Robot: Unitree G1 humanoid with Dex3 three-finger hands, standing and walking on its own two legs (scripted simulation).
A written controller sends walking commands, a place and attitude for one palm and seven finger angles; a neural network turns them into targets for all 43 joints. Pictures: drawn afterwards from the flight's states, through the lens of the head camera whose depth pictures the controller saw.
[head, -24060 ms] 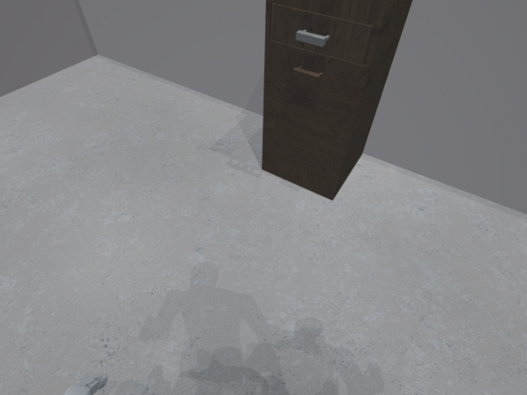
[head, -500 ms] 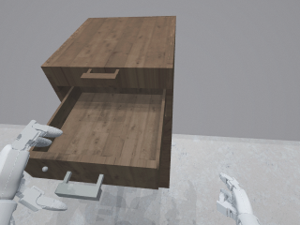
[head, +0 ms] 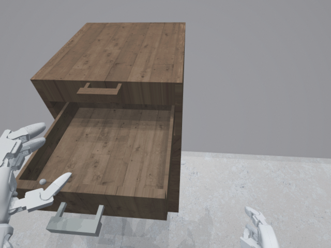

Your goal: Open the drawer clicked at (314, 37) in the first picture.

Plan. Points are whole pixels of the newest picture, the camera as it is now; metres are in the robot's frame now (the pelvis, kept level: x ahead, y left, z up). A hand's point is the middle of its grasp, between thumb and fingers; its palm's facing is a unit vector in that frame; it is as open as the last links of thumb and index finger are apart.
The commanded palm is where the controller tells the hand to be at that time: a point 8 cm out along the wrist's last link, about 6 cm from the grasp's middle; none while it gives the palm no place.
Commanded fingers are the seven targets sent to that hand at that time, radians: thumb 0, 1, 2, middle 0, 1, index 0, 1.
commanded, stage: draw the hand back to the body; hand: left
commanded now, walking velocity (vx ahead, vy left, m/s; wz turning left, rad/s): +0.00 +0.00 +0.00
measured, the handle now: (78, 216) +0.18 +0.22 +0.02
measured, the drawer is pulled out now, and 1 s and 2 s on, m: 0.29 0.29 0.29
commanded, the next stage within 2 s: step back with the hand held close in 0.40 s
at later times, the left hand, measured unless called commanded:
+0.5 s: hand (46, 183) +0.17 +0.21 +0.18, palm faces +0.41 -0.81 -0.41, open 7.5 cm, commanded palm +0.12 +0.26 +0.20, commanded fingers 0.00 0.90 0.90 -0.20 -0.30 -0.20 -0.30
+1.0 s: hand (16, 203) +0.14 +0.24 +0.19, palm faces +0.31 -0.77 -0.56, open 7.4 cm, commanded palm +0.07 +0.28 +0.20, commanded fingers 0.00 0.90 0.90 -0.20 -0.30 -0.20 -0.30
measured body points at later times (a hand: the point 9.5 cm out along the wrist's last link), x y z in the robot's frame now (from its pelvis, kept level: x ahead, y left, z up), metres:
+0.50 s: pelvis +0.00 -0.02 +0.00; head -0.02 -0.05 +0.45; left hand +0.15 +0.26 +0.21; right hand +0.20 -0.24 -0.08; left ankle +0.00 +0.11 -0.74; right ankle -0.06 -0.11 -0.74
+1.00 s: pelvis -0.06 +0.00 -0.01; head -0.02 +0.02 +0.44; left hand +0.11 +0.28 +0.22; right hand +0.13 -0.23 -0.08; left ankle +0.00 +0.11 -0.74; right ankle -0.06 -0.11 -0.74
